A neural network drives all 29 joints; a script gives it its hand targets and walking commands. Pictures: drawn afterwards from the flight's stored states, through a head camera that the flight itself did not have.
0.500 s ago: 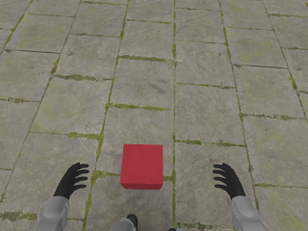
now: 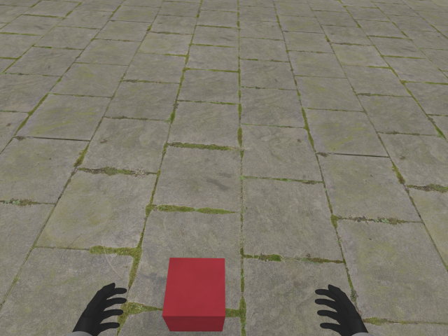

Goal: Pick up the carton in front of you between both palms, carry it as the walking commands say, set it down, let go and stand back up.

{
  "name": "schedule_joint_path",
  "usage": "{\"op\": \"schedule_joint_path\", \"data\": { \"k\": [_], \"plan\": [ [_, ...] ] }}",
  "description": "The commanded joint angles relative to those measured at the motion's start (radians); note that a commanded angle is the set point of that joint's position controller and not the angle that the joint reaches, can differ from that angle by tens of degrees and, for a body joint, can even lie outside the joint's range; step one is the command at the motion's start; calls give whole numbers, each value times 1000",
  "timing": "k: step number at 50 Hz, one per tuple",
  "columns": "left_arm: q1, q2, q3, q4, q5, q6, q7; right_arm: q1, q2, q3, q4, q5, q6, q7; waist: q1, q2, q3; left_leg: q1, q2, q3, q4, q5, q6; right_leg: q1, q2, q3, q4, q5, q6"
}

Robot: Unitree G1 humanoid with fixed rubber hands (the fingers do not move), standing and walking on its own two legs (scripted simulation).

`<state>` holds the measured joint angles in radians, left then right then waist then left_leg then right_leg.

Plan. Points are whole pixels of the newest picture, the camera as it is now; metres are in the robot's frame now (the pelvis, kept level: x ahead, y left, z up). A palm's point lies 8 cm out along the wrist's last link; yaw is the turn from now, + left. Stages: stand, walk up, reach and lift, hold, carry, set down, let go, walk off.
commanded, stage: let go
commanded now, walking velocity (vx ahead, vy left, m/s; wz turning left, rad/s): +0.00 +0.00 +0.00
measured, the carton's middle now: (196, 295) +0.39 +0.08 -0.65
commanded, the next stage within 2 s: stand in 0.12 s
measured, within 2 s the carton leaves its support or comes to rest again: neither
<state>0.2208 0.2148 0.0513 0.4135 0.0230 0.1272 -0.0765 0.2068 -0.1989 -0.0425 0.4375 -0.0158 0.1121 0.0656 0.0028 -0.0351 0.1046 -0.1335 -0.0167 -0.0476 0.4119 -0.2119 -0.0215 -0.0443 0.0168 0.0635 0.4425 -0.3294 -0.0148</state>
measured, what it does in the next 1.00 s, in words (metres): stands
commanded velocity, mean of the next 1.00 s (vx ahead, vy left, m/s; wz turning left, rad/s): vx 0.00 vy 0.00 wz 0.00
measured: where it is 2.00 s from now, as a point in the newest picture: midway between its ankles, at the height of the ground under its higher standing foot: outside the picture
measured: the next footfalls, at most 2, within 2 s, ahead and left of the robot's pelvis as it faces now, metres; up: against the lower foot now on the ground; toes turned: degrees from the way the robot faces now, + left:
none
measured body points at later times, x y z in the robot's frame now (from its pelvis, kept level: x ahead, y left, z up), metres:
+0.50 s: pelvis +0.02 +0.02 +0.00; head +0.02 +0.04 +0.44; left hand +0.16 +0.31 -0.11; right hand +0.15 -0.28 -0.09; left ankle +0.01 +0.14 -0.74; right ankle -0.05 -0.11 -0.74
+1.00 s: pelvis +0.01 +0.02 +0.00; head +0.01 +0.04 +0.45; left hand +0.13 +0.32 -0.11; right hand +0.12 -0.28 -0.10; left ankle +0.01 +0.14 -0.74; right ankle -0.05 -0.11 -0.74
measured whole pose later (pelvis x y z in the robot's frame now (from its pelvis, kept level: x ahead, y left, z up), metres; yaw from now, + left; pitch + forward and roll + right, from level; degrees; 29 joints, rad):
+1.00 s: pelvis +0.01 +0.02 +0.00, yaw -2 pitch -1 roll +0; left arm 0.21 0.37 0.01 0.82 0.03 0.00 0.03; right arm 0.13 -0.34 -0.02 0.92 -0.03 -0.01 -0.02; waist 0.00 -0.03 0.01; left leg -0.19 -0.02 -0.01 0.45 -0.24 0.01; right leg -0.08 0.01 0.10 0.42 -0.31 0.02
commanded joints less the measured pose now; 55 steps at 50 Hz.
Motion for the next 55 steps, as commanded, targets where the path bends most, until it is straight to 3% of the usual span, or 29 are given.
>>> {"op": "schedule_joint_path", "data": {
  "k": [1, 3, 4, 6, 7, 8, 11, 19, 33, 55],
  "plan": [
    [-19, 101, 31, -94, -1, -12, 5, -26, -89, -31, -89, -7, -9, 0, 0, 14, -80, 243, -52, 51, 12, 253, 0, -212, 5, -40, -109, 302, 37],
    [-22, 98, 28, -94, -3, -13, 5, -26, -90, -32, -91, -10, -8, 1, -1, 17, -87, 238, -49, 47, 9, 268, 1, -191, 13, -43, -101, 320, 39],
    [-37, 138, 36, -145, 16, 41, 32, 38, -88, -31, -36, 13, -35, -20, -1, 44, -140, 199, -76, 62, 41, 262, -8, -135, 14, -41, -63, 408, 38],
    [-18, 121, 18, -133, 6, 59, 48, 10, -94, -20, -60, 16, -42, -32, 2, 13, -133, 165, -70, 56, 49, 266, -4, -141, 16, -42, -47, 429, 43],
    [-25, 233, 48, 4, 4, -4, 87, -47, -215, -41, 92, -33, -58, -66, 22, -74, -105, 11, 53, 22, 73, 240, -3, -199, -39, -23, -42, 268, 52],
    [-13, 225, 44, 9, 12, -34, 97, -29, -225, -46, 96, -31, -68, -79, 7, -54, -120, -10, 53, 9, 69, 179, 4, -170, -41, 1, -41, 202, 44],
    [-27, 198, 37, 47, 18, -76, 94, -58, -212, -36, 156, -35, -91, -86, 3, 17, -105, -51, 56, -10, 44, 56, 12, -196, -43, 25, -42, 84, 27],
    [-17, 242, 32, 146, 11, -110, 97, -81, -248, -34, 253, -27, -118, -86, -1, 55, -166, -7, 82, -33, 54, 251, 30, -144, -57, 41, -13, 262, 24],
    [-13, 277, 10, 263, 8, -125, 108, -96, -292, -25, 350, -20, -126, -93, -4, 37, -160, 35, 95, -44, 41, 312, 38, -134, -73, 53, -30, 312, 20],
    [-39, 310, -6, 393, 4, -139, 104, -120, -318, -10, 461, -11, -131, -85, -6, 31, -112, 34, 103, -61, -29, 177, 45, -134, -92, 84, -103, 228, 6]
  ]
}}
